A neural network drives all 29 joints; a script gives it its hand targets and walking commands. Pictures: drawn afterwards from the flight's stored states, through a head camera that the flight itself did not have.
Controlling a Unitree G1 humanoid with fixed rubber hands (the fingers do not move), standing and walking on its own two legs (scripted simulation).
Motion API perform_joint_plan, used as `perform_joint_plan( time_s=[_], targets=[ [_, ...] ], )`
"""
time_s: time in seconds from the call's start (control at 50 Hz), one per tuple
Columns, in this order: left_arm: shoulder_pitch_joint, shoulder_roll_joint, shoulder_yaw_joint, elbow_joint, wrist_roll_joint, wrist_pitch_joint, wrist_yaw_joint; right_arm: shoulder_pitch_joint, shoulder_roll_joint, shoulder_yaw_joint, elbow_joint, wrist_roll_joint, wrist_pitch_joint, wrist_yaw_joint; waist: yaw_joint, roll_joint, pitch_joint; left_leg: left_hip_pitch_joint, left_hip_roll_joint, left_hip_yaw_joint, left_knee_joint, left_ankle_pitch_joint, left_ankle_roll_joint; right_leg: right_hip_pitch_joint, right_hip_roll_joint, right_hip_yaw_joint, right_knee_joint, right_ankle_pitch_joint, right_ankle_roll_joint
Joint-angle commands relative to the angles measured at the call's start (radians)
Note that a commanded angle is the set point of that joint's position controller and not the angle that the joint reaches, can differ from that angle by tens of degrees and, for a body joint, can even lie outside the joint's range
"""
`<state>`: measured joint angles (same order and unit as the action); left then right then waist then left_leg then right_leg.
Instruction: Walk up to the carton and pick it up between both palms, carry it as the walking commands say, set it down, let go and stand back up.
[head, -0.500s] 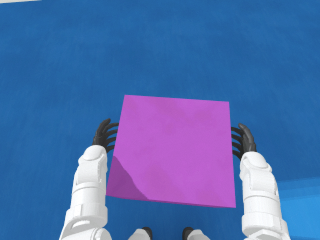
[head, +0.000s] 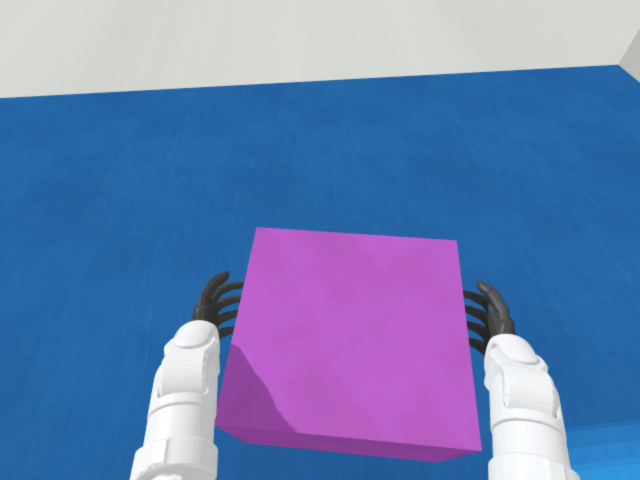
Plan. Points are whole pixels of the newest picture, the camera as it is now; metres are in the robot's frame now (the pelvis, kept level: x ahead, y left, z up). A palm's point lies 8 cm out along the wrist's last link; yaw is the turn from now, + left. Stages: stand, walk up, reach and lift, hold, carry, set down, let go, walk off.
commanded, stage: reach and lift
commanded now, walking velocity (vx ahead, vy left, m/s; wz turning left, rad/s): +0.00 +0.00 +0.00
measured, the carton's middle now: (347, 345) +0.33 -0.01 -0.07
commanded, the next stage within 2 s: hold in 1.34 s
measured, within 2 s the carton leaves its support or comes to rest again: neither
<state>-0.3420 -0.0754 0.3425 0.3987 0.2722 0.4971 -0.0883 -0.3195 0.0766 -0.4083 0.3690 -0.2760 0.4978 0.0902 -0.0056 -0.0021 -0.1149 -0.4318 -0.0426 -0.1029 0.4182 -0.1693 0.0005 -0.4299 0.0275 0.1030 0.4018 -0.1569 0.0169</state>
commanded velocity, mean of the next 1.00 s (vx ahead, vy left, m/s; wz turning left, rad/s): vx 0.00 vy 0.00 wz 0.00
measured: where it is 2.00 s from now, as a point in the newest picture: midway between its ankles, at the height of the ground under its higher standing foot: outside the picture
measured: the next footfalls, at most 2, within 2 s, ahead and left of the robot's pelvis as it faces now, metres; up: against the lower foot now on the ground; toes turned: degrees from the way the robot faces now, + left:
none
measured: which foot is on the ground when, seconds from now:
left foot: down 0.00-1.00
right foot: down 0.00-1.00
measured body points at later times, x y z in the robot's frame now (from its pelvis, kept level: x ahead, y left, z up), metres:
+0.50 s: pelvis +0.01 -0.01 +0.01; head -0.03 +0.00 +0.46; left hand +0.31 +0.18 +0.06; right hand +0.31 -0.20 +0.05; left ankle +0.01 +0.12 -0.74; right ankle +0.02 -0.13 -0.74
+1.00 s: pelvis +0.01 +0.00 +0.01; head -0.02 +0.00 +0.46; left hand +0.31 +0.19 +0.05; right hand +0.31 -0.19 +0.05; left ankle +0.01 +0.12 -0.74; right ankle +0.02 -0.13 -0.74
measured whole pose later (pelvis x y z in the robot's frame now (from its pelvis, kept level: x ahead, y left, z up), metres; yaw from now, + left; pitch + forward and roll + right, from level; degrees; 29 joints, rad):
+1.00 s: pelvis +0.01 +0.00 +0.01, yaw +0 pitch -5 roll +0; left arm -0.22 -0.11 0.31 0.18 0.31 0.71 -0.07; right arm -0.22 0.11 -0.30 0.19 -0.30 0.71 0.06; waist 0.00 0.00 -0.01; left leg 0.00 -0.03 -0.11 0.23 -0.13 0.00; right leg -0.01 0.02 0.10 0.23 -0.13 0.00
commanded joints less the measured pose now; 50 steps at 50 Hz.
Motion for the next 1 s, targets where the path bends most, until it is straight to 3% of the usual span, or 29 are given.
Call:
perform_joint_plan(
  time_s=[0.0,0.22,0.52,0.98],
  targets=[
    [-0.456,-0.854,-0.57,-0.006,-0.21,-0.003,-0.276,-0.458,0.815,0.586,0.017,0.208,0.009,0.281,-0.001,0.009,-0.365,0.262,-0.036,0.052,-0.059,0.219,0.0,0.226,0.06,-0.068,-0.045,0.2,-0.023],
    [-0.421,-0.841,-0.575,-0.089,-0.231,0.089,-0.273,-0.434,0.834,0.637,-0.065,0.231,0.091,0.267,0.011,-0.003,-0.218,0.335,-0.041,0.057,-0.137,0.166,-0.002,0.338,0.058,-0.054,-0.116,0.171,-0.018],
    [-0.413,-0.818,-0.587,-0.174,-0.239,0.202,-0.275,-0.424,0.824,0.663,-0.156,0.253,0.203,0.252,-0.009,0.0,-0.07,0.418,-0.052,0.049,-0.214,0.099,-0.004,0.46,0.056,-0.052,-0.192,0.148,-0.011],
    [-0.368,-0.825,-0.624,-0.233,-0.241,0.194,-0.256,-0.393,0.825,0.69,-0.199,0.254,0.186,0.253,0.003,0.009,-0.112,0.449,-0.061,0.047,-0.215,0.22,-0.017,0.491,0.074,-0.057,-0.184,0.212,-0.012]
  ],
)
